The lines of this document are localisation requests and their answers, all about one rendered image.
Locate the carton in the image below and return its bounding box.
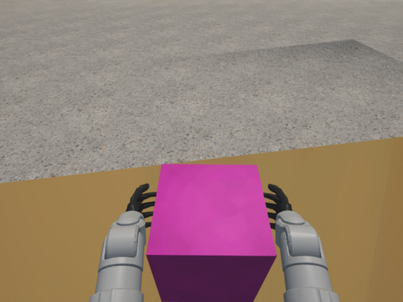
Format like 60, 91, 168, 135
146, 164, 277, 302

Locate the robot left forearm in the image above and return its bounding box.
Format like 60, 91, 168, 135
89, 211, 146, 302

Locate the left robot hand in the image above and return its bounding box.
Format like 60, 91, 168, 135
126, 184, 157, 228

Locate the robot right forearm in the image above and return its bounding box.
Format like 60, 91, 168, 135
275, 211, 340, 302

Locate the right robot hand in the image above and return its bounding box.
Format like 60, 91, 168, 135
263, 184, 292, 230

